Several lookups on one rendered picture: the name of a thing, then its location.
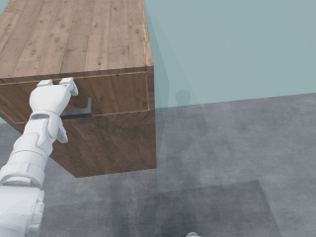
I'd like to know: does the cabinet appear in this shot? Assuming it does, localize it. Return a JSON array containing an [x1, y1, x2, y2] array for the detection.
[[0, 0, 157, 178]]

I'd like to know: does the drawer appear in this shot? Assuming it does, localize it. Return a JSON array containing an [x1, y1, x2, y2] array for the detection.
[[0, 71, 148, 123]]

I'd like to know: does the left robot hand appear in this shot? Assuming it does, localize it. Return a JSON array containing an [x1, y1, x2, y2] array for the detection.
[[29, 77, 79, 143]]

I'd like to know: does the handle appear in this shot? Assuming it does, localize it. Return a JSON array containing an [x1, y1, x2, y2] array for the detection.
[[59, 98, 93, 120]]

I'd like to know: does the left robot forearm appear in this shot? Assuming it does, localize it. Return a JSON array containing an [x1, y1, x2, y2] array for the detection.
[[0, 110, 60, 189]]

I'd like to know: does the robot left upper arm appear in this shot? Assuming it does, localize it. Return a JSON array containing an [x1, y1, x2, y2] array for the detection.
[[0, 186, 45, 237]]

